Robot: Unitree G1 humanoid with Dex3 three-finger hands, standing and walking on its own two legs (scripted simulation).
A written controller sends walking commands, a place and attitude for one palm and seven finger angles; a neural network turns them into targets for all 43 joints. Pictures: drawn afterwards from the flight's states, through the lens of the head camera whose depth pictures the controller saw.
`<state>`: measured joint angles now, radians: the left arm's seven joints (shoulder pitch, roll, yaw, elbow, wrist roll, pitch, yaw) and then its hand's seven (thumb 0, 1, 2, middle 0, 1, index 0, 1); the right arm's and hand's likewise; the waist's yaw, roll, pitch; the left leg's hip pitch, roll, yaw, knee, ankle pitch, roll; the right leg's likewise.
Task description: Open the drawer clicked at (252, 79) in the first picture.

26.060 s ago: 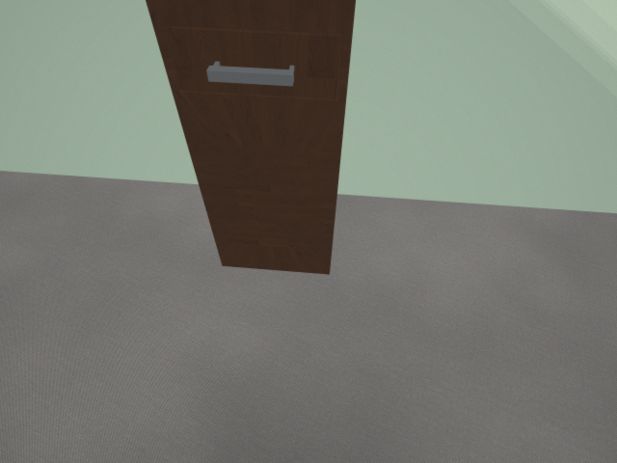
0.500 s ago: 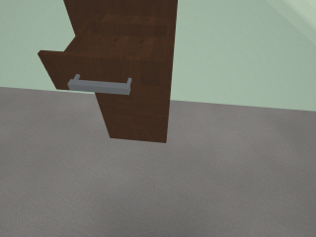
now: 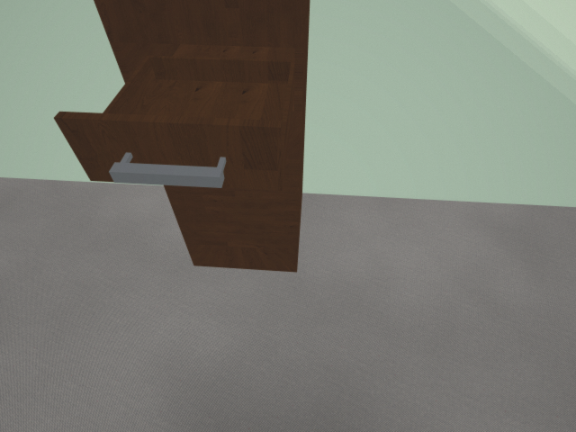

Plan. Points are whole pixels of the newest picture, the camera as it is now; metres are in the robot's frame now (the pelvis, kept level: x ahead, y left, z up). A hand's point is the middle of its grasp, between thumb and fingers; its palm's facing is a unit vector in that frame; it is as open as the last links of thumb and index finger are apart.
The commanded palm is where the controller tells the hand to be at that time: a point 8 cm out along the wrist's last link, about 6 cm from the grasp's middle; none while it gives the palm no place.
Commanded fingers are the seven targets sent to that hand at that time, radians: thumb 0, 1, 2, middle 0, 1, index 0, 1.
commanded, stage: let the arm hang, fingers relaxed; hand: left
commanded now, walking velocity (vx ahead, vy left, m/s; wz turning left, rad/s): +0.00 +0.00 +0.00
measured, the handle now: (171, 167) +0.52 +0.24 +0.06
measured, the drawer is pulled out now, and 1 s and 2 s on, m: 0.29 0.29 0.29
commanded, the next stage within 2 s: look to check the result in 0.02 s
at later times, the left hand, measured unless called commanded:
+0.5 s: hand out of the picture +0.04 +0.20 -0.17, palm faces +0.00 -0.97 -0.26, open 7.4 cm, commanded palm none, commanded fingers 0.00 0.90 0.90 -0.20 -0.30 -0.20 -0.30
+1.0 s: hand out of the picture +0.08 +0.22 -0.16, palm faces -0.01 -0.95 -0.31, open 7.4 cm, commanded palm none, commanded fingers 0.00 0.90 0.90 -0.20 -0.30 -0.20 -0.30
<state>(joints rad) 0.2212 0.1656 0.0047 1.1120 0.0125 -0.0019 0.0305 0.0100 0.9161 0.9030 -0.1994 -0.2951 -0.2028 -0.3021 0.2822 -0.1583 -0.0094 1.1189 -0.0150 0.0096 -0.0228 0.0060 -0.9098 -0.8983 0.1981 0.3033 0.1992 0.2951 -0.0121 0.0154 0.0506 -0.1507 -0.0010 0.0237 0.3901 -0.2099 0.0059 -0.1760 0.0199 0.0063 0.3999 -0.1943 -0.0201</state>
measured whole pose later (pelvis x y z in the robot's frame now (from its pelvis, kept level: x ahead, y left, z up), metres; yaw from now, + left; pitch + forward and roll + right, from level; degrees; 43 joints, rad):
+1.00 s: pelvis +0.02 -0.01 +0.00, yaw +0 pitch -1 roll +0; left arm 0.13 0.28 0.02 1.11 0.01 -0.01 0.02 0.01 0.90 0.90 -0.20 -0.30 -0.20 -0.30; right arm 0.16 -0.27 -0.02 1.12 -0.02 0.01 -0.01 0.01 -0.90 -0.90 0.20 0.30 0.20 0.30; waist -0.01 0.01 0.08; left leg -0.10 0.01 0.02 0.32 -0.20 0.00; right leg -0.12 0.03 0.01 0.33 -0.18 -0.03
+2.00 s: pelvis +0.01 -0.01 +0.00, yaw +15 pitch +1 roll -1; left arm 0.19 0.25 0.05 0.99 0.02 0.04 0.02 0.01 0.91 0.90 -0.20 -0.29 -0.20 -0.30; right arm 0.21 -0.17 -0.04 1.03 -0.03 0.03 -0.02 0.01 -0.90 -0.90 0.20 0.30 0.20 0.30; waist 0.01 -0.01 0.12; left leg -0.26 0.01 -0.04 0.44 -0.19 0.00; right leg -0.33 -0.04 -0.01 0.72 -0.42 0.02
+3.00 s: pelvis +0.04 -0.03 +0.00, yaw +16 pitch -1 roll +0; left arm 0.21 0.21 0.04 1.08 0.01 0.02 0.02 0.01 0.90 0.90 -0.20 -0.29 -0.20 -0.30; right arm 0.18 -0.17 -0.03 1.10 -0.01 0.02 -0.02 0.01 -0.91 -0.90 0.20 0.30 0.20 0.30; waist 0.01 -0.01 0.08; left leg -0.19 0.03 -0.06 0.45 -0.24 -0.05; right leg -0.13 -0.02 -0.01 0.44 -0.29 0.01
